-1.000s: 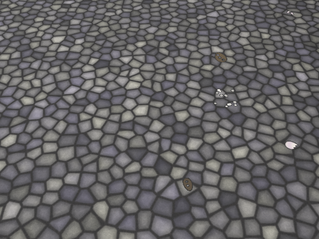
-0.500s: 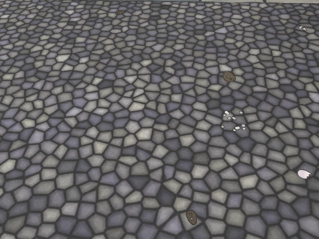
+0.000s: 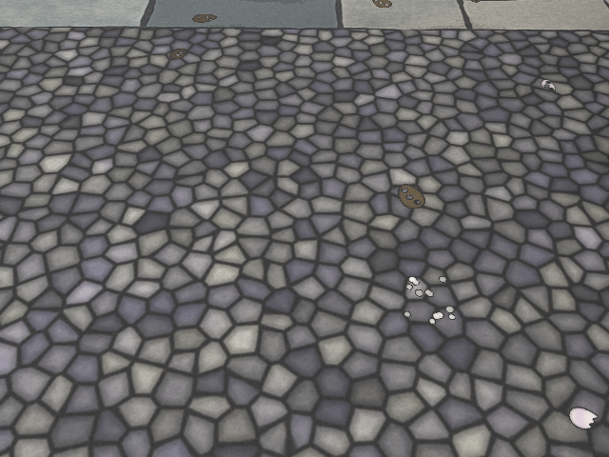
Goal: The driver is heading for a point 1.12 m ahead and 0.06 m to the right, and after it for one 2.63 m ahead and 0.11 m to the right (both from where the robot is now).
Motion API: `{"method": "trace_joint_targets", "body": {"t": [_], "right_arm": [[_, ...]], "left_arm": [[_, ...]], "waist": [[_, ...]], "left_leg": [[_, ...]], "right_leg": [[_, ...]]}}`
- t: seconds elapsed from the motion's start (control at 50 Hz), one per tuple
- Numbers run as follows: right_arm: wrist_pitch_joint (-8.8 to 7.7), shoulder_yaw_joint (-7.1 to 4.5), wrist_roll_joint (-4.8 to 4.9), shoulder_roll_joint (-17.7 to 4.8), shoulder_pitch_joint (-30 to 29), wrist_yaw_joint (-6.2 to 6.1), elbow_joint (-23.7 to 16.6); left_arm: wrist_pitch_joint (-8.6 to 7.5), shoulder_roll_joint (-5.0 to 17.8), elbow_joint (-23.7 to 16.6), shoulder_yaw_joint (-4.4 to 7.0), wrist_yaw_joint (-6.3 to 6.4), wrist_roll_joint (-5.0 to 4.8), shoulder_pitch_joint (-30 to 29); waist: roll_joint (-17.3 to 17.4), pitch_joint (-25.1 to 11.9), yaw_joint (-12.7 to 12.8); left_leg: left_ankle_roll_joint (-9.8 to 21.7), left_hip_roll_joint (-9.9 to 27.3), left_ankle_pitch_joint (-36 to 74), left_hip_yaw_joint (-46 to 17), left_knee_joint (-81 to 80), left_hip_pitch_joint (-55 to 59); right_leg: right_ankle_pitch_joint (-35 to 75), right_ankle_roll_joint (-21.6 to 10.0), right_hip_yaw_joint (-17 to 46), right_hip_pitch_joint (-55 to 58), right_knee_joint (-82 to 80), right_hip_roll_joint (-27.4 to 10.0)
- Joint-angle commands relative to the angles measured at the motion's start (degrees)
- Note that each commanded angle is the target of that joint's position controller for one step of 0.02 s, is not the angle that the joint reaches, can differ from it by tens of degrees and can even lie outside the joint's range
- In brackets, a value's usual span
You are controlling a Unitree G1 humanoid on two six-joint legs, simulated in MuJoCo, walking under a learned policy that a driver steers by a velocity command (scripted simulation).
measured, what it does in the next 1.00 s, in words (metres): walks ahead: right foot, then left foot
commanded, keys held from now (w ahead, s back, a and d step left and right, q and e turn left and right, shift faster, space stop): w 1.00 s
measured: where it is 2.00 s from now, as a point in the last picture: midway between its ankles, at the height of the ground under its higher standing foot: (320, 268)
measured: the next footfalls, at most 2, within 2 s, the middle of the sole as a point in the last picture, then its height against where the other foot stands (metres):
right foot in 0.30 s outside the picture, level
left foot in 0.86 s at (275, 405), level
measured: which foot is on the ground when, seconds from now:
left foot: down 0.00-0.32, up 0.34-0.84, down 0.86-1.00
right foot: up 0.00-0.28, down 0.30-0.88, up 0.90-1.00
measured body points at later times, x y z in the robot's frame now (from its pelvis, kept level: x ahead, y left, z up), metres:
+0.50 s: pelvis +0.27 -0.08 +0.00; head +0.29 -0.10 +0.45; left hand +0.32 +0.18 -0.12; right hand +0.36 -0.35 -0.14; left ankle +0.28 +0.08 -0.66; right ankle +0.29 -0.17 -0.74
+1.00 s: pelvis +0.54 -0.01 -0.01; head +0.57 +0.00 +0.44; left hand +0.59 +0.25 -0.15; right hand +0.66 -0.28 -0.13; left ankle +0.60 +0.07 -0.74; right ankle +0.46 -0.16 -0.65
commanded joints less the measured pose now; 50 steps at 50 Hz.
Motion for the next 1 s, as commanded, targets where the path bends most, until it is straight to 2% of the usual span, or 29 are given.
{"method": "trace_joint_targets", "body": {"t": [0.02, 0.1, 0.2, 0.24, 0.26, 0.28, 0.3, 0.32, 0.34, 0.36, 0.38, 0.4, 0.44, 0.48, 0.54, 0.64, 0.7, 0.76, 0.8, 0.82, 0.84, 0.86, 0.88, 0.9, 0.92, 0.94, 0.96, 0.98, 1.0], "right_arm": [[-0.96, -1.28, 0.12, -7.72, -2.40, -1.11, -3.28], [-0.23, -1.54, 1.03, -9.26, 2.14, -1.88, -2.27], [0.94, -1.81, 1.49, -9.72, 6.37, -1.97, -0.32], [1.54, -2.15, 1.53, -10.44, 5.86, -2.10, -0.21], [1.86, -2.24, 1.51, -10.85, 4.76, -2.14, -0.43], [2.16, -1.95, 1.28, -10.20, 3.72, -2.13, -0.78], [2.13, -1.01, 0.47, -7.99, 2.99, -2.10, -1.99], [0.91, 0.99, 0.25, -1.56, 8.39, -1.63, -3.12], [-0.65, 0.77, 1.13, -3.33, 8.63, -1.35, -2.27], [-1.45, -0.73, 2.64, -8.96, 3.59, -1.12, -3.66], [-1.52, -0.90, 2.75, -9.40, -0.11, -1.31, -4.66], [-1.15, -1.09, 1.96, -8.56, -2.05, -1.67, -4.93], [0.52, -1.35, 1.24, -6.33, -0.56, -2.02, -4.53], [1.53, -1.34, 1.06, -4.91, -0.06, -2.19, -4.52], [1.73, -1.67, 0.56, -5.09, -6.30, -2.32, -6.84], [1.20, -1.19, 0.88, -3.67, -16.67, -1.51, -9.75], [0.94, -0.95, 1.28, -3.78, -21.39, -0.77, -11.36], [0.34, -0.94, 1.49, -4.37, -23.98, 0.30, -13.05], [-0.03, -1.44, 1.51, -5.67, -21.65, 0.70, -12.85], [-0.15, -2.16, 1.44, -7.00, -17.74, 0.62, -11.88], [-0.14, -3.51, 1.36, -9.17, -9.10, 0.32, -9.11], [-0.06, -4.87, 0.89, -13.02, 1.87, -0.23, -6.41], [0.30, -6.13, 0.05, -18.58, 8.23, -0.45, -5.07], [0.45, -4.73, 0.66, -13.95, 7.96, -0.36, -4.97], [0.30, -3.82, 1.07, -11.00, 2.56, -0.44, -5.80], [0.29, -3.13, 0.92, -8.80, -2.55, -0.53, -7.15], [0.17, -2.55, 0.43, -6.99, -6.21, -0.25, -7.56], [-0.10, -2.00, -0.11, -5.34, -7.82, -0.07, -7.53], [-0.18, -1.95, -0.26, -5.12, -7.82, 0.13, -7.04]], "left_arm": [[0.30, 2.38, -2.43, 0.64, 0.37, 0.67, 1.89], [-0.28, 1.67, -4.74, 0.33, -0.26, 0.16, -7.22], [-0.83, 2.48, -7.58, 0.16, -1.96, -0.62, -14.33], [-1.36, 3.71, -7.92, 0.55, -2.55, -0.63, -13.03], [-1.59, 4.74, -7.30, 1.10, -2.64, -0.56, -9.95], [-1.73, 6.71, -5.15, 2.30, -2.48, -0.44, -2.81], [-1.86, 10.75, -2.19, 3.88, -2.03, -0.10, 8.86], [-1.35, 17.39, -0.67, 5.56, -1.90, 0.80, 16.78], [-1.25, 13.08, -0.32, 4.35, -2.14, 0.68, 17.87], [-1.38, 9.43, -1.21, 3.11, -2.17, 0.40, 12.62], [-1.25, 7.30, -2.61, 2.35, -2.20, 0.28, 6.96], [-1.17, 5.49, -3.21, 1.74, -2.51, 0.43, 3.09], [-1.37, 3.75, -2.71, 1.24, -2.99, 0.95, 1.23], [-1.71, 4.97, -1.20, 1.61, -2.85, 0.95, 3.41], [-1.44, 6.42, 0.48, 2.01, -1.87, 0.96, 6.68], [-0.77, 7.39, 2.27, 2.03, -0.80, 0.31, 10.66], [-0.24, 7.70, 4.04, 2.21, -0.62, -0.05, 13.71], [0.57, 8.14, 5.14, 2.63, -0.19, -0.30, 14.46], [1.07, 8.90, 5.11, 2.98, -0.02, -0.35, 13.20], [1.33, 9.41, 4.84, 3.11, 0.00, -0.28, 11.96], [1.68, 8.60, 4.54, 2.78, -0.03, -0.05, 10.95], [1.67, 6.99, 3.36, 1.95, -0.07, 0.64, 10.85], [0.39, -0.41, 2.72, -0.22, -0.80, 0.88, 17.70], [-1.25, 2.26, 3.75, 0.23, -1.18, -0.33, 16.64], [-2.19, 6.89, 1.98, 1.46, -1.37, -1.82, 11.16], [-2.41, 7.53, 0.80, 1.58, -1.06, -1.99, 6.86], [-2.05, 6.97, 0.44, 1.91, -0.60, -1.15, 4.76], [-1.20, 6.31, 0.65, 2.33, -0.26, -0.49, 5.63], [-0.32, 4.71, 0.97, 2.21, -0.18, -0.34, 7.06]], "waist": [[4.19, 3.11, 2.67], [4.44, 3.11, -0.66], [5.40, 4.59, -2.84], [6.20, 3.85, -1.33], [6.77, 2.28, 0.77], [6.31, -1.75, 4.44], [3.35, -9.89, 8.91], [-10.70, -18.25, 8.41], [-12.58, -21.79, 8.66], [-8.37, -13.24, 7.53], [-4.42, -8.43, 5.74], [-1.21, -4.62, 4.15], [-2.61, -2.05, 1.23], [-1.98, -0.92, 0.36], [-0.74, 0.93, 1.36], [-1.10, 3.03, 4.31], [-1.12, 4.81, 5.80], [-1.33, 5.59, 5.51], [-2.27, 3.77, 3.58], [-3.12, 1.16, 1.21], [-2.56, -3.78, -3.01], [1.15, -11.71, -6.87], [15.79, -20.09, -4.35], [16.28, -23.51, -5.11], [12.97, -13.86, -4.37], [8.01, -8.68, -2.71], [4.90, -4.39, -0.77], [5.74, -3.07, 1.38], [6.81, -2.48, 2.44]], "left_leg": [[9.89, 16.31, 3.38, -12.41, -11.55, -5.78], [7.21, 15.29, 4.32, -9.41, -10.45, -1.14], [6.39, 18.73, 2.84, -10.47, -6.28, 7.97], [5.50, 20.10, 5.51, -11.26, -3.14, 10.44], [4.74, 19.76, 11.80, -10.73, 0.35, 10.50], [3.45, 17.13, 21.09, -8.49, 8.70, 9.44], [1.44, 13.66, 19.91, -5.23, 24.01, 1.47], [-3.24, 4.21, -0.89, -0.46, 47.43, -22.84], [-2.74, 2.84, -24.31, -9.02, 57.09, -31.48], [-1.43, 6.51, -21.02, -10.35, 60.72, -36.27], [-1.06, 9.76, -15.34, -8.66, 59.05, -35.13], [-1.41, 11.67, -11.21, -7.72, 55.34, -32.91], [-2.08, 13.64, -6.83, -7.50, 50.30, -26.61], [-2.92, 13.69, -4.22, -6.73, 47.97, -26.61], [-4.11, 13.91, 2.76, -6.63, 39.52, -32.07], [-4.21, 11.78, 13.44, -4.46, 22.97, -30.08], [-3.70, 10.87, 12.55, -4.10, 18.02, -30.90], [-2.05, 10.41, 7.96, -4.29, 14.92, -31.28], [-0.65, 8.86, 3.83, -2.97, 13.49, -25.57], [0.29, 6.90, 2.64, -1.26, 13.02, -18.82], [1.72, 4.87, 3.20, 0.30, 12.26, -7.22], [4.89, 11.64, 4.60, -7.31, 14.14, 10.80], [14.45, 26.21, -3.09, -34.35, 9.71, 32.89], [15.78, 28.50, -8.45, -46.85, 1.63, 34.31], [12.43, 26.52, -8.79, -38.30, 0.96, 26.62], [10.25, 24.22, -5.34, -29.92, -0.14, 17.43], [8.98, 21.83, -0.76, -24.28, -2.21, 8.65], [7.78, 19.65, 1.64, -20.24, -4.07, 3.49], [7.75, 18.75, 2.42, -18.24, -5.78, 0.51]], "right_leg": [[8.95, 1.56, 0.21, -1.30, -8.55, -2.46], [17.43, 2.04, -1.97, 0.65, -24.48, 0.13], [12.53, 0.94, -2.46, 0.49, -32.93, 1.78], [8.01, -0.68, -2.93, 3.69, -35.36, 2.69], [6.45, -1.64, -4.14, 8.62, -36.58, 4.03], [5.98, -3.05, -5.56, 18.08, -37.92, 5.90], [7.43, -6.22, -0.12, 34.73, -36.39, 1.01], [1.60, -15.00, 24.11, 58.12, -39.42, -13.32], [-3.34, -17.24, 39.14, 60.64, -47.27, -16.59], [-3.79, -14.02, 31.46, 53.54, -47.82, -14.73], [0.21, -12.07, 22.97, 45.18, -48.89, -12.38], [4.05, -11.11, 17.29, 37.66, -51.19, -9.76], [8.24, -9.81, 10.53, 29.48, -54.85, -6.16], [14.33, -10.69, 6.86, 27.69, -56.36, -5.28], [19.14, -10.85, 4.28, 29.83, -57.33, -5.31], [15.19, -8.99, 0.53, 31.76, -58.71, -3.89], [13.91, -8.93, 0.60, 36.59, -57.65, -5.58], [16.48, -8.29, 1.09, 41.82, -54.58, -8.04], [24.08, -7.30, 0.80, 43.12, -50.95, -8.45], [33.51, -6.58, -0.09, 42.71, -46.46, -7.64], [40.44, -5.24, -2.23, 40.29, -36.62, -4.75], [31.31, -3.27, -4.52, 29.40, -20.73, -1.53], [-0.60, 1.10, -5.29, 5.28, 2.57, 9.04], [-19.88, 0.65, 3.27, -2.47, 12.03, 9.83], [-17.16, -0.53, 3.55, -7.43, 14.52, 6.19], [-11.58, -1.06, 1.82, -6.23, 12.13, 2.77], [-7.71, -0.89, 0.85, -3.51, 7.86, 0.69], [-5.17, -0.97, 1.29, 0.43, 4.55, -1.04], [-3.87, -0.82, 1.14, 3.06, 2.78, -1.41]]}}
